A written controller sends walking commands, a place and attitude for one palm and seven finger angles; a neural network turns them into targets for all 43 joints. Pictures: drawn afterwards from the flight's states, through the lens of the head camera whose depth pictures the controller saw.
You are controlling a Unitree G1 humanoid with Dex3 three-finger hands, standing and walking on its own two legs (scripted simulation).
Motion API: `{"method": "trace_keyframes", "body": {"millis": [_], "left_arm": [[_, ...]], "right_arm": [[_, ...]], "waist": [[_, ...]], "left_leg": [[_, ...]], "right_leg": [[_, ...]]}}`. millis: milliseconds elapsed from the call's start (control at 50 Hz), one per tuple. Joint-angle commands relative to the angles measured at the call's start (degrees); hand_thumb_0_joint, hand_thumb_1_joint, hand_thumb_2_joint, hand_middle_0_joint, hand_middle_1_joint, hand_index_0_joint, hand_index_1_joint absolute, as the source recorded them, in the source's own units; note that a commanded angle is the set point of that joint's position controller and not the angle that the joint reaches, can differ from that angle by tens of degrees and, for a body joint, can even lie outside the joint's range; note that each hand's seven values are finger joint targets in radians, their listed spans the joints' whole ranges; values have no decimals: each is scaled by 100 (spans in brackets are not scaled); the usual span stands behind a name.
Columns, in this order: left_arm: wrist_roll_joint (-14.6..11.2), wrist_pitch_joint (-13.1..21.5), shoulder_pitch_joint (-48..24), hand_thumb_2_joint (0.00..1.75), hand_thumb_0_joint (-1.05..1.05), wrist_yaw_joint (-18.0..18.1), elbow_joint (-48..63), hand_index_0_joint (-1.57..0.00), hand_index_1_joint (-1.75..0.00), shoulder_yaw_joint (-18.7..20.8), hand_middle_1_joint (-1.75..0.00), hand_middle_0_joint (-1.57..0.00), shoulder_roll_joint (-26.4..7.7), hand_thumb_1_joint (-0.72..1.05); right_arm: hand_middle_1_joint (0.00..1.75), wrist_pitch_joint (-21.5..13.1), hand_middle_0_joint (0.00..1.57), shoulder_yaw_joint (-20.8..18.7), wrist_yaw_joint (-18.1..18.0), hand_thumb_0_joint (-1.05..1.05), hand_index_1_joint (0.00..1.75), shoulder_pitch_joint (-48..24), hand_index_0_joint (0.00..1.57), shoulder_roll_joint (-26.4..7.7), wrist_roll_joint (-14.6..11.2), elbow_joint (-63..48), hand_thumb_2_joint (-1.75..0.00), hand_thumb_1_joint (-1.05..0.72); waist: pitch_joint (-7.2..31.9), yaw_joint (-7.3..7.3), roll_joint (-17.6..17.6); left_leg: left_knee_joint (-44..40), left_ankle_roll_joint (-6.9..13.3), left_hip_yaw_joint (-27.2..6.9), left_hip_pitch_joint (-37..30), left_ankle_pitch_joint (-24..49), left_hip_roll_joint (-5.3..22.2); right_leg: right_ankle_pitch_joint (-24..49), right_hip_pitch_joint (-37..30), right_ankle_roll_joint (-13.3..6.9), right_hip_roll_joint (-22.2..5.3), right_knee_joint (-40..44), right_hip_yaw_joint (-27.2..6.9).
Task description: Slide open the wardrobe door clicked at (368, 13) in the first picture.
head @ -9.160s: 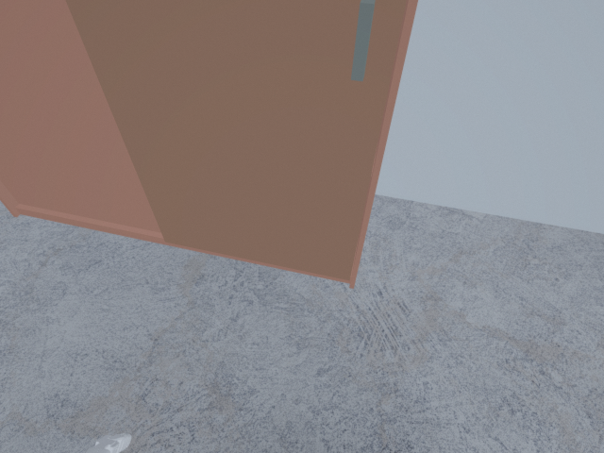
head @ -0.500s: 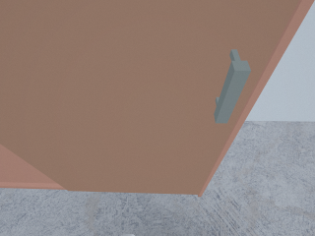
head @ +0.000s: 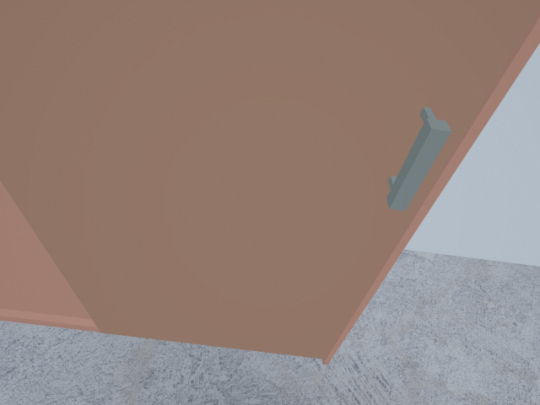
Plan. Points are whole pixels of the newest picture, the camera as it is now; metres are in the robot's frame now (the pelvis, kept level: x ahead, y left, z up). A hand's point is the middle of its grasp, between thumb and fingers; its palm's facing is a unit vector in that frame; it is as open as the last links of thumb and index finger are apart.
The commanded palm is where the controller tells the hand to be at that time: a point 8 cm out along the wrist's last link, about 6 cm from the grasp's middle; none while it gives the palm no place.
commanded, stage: come to a stop and stand still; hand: right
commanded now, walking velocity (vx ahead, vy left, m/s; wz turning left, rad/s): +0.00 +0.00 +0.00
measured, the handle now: (411, 159) +0.43 -0.15 +0.20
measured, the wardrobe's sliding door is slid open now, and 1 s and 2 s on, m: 0.00 0.00 0.00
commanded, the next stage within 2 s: look again from close up in 0.90 s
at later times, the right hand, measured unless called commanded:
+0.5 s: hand out of the picture -0.01 -0.15 -0.16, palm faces +0.02 +0.98 -0.18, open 7.4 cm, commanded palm none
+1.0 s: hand out of the picture +0.02 -0.16 -0.16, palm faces +0.03 +0.98 -0.19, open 7.4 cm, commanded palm none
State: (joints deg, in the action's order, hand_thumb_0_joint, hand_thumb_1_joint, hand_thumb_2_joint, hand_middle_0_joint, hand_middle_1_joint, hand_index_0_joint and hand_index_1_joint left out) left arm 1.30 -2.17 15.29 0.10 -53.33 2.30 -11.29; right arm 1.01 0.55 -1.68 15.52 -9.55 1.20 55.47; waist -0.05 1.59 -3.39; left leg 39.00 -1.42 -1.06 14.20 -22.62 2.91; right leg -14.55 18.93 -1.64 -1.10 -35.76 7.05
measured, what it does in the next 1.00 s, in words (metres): stands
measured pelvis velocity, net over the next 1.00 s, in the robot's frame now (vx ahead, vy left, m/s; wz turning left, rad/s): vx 0.03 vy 0.01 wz -0.02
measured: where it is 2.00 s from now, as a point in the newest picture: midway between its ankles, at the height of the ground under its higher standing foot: outside the picture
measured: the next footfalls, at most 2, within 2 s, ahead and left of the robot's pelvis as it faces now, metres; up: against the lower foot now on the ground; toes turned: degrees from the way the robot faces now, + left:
none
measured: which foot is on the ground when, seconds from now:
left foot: down 0.00-1.00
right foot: down 0.00-1.00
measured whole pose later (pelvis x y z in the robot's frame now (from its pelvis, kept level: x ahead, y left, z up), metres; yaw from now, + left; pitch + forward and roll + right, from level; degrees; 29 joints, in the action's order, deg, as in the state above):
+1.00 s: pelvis +0.03 +0.01 +0.02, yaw -1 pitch -1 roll -1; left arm 0.8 0.8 14.9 1.5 -64.4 0.2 -8.8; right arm -1.2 0.2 -1.7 16.4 -8.2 1.0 64.2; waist -3.0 -0.1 0.1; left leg 26.0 -0.7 0.7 6.7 -17.9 1.8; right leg -10.7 12.7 -0.4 -1.3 -24.8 5.1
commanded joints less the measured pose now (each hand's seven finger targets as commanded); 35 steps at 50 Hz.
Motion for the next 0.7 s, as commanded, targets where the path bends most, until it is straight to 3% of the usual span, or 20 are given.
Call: {"method": "trace_keyframes", "body": {"millis": [0, 160, 220, 360, 540, 680], "left_arm": [[9, 118, 229, 90, 0, -13, 234, -20, -30, 35, -30, -20, -468, 90], [-7, 220, 588, 90, 0, 21, -149, -20, -30, -65, -30, -20, -349, 90], [-27, 253, 701, 90, 0, 39, -303, -20, -30, -108, -30, -20, -281, 90], [-52, 311, 771, 90, 0, 80, -613, -20, -30, -147, -30, -20, -225, 90], [-81, 380, 660, 90, 0, 127, -817, -20, -30, -146, -30, -20, -165, 90], [-84, 385, 472, 90, 0, 147, -906, -20, -30, -146, -30, -20, -160, 90]], "right_arm": [[30, -86, 20, -186, -52, 0, 30, 23, 20, -879, 1, -365, -90, -90], [30, -158, 20, -175, -19, 0, 30, 280, 20, -743, -31, -132, -90, -90], [30, -188, 20, -145, -14, 0, 30, 328, 20, -680, -39, -3, -90, -90], [30, -217, 20, -103, -11, 0, 30, 497, 20, -518, -53, 322, -90, -90], [30, -266, 20, -78, -37, 0, 30, 607, 20, -364, -35, 589, -90, -90], [30, -262, 20, -85, -51, 0, 30, 589, 20, -346, -20, 705, -90, -90]], "waist": [[-890, -19, 735], [-578, -74, 474], [-569, -83, 590], [-560, -109, 288], [-377, -111, 345], [-491, -118, 410]], "left_leg": [[-1614, 420, -554, 1389, -1406, 234], [-1754, 431, -515, 843, -873, 245], [-1831, 435, -463, 700, -606, 254], [-1829, 402, -336, 471, -66, 228], [-1763, 339, -239, 190, 907, 233], [-1800, 283, -169, 132, 1092, 255]], "right_leg": [[-1106, -215, -5, -273, 1060, -692], [-702, -352, 21, -317, 1280, -731], [-463, -445, 35, -357, 1324, -723], [-229, -546, 32, -435, 1482, -763], [647, -893, 11, -514, 1402, -709], [864, -977, 6, -533, 1448, -711]]}}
